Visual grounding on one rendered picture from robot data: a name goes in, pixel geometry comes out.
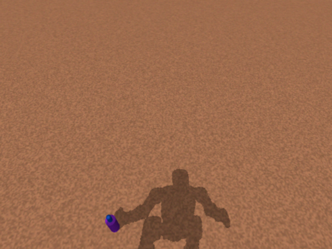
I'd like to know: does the bottle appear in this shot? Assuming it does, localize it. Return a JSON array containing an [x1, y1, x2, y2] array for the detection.
[[105, 215, 120, 232]]

